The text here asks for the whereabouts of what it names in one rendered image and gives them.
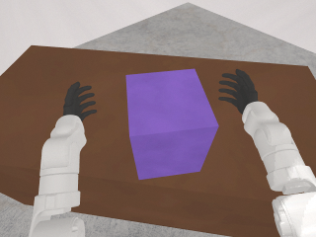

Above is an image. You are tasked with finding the robot left forearm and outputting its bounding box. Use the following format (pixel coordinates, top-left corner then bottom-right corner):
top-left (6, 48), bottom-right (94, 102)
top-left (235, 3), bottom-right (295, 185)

top-left (28, 115), bottom-right (87, 237)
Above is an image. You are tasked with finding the robot right upper arm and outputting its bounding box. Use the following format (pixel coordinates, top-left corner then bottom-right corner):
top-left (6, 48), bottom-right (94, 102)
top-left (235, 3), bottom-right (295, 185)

top-left (272, 192), bottom-right (316, 237)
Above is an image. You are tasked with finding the robot left upper arm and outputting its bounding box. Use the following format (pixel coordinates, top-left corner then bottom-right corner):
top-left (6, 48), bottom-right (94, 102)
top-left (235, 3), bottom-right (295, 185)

top-left (31, 216), bottom-right (85, 237)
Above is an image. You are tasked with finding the left robot hand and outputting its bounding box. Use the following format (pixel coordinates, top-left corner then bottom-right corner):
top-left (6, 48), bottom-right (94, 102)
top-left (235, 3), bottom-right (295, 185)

top-left (63, 82), bottom-right (97, 121)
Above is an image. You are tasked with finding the pedestal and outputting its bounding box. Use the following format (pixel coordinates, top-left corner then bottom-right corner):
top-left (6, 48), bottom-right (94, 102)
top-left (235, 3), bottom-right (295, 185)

top-left (0, 45), bottom-right (316, 237)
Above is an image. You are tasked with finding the right robot hand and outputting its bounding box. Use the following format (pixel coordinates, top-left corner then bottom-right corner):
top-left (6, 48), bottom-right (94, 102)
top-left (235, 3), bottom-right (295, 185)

top-left (218, 69), bottom-right (258, 115)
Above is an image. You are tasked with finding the carton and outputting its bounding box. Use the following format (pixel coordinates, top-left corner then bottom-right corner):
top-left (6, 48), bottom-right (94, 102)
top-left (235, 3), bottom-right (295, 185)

top-left (125, 68), bottom-right (219, 180)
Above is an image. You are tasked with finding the robot right forearm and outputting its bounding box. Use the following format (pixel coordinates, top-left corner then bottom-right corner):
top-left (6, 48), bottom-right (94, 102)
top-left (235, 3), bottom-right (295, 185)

top-left (242, 101), bottom-right (316, 195)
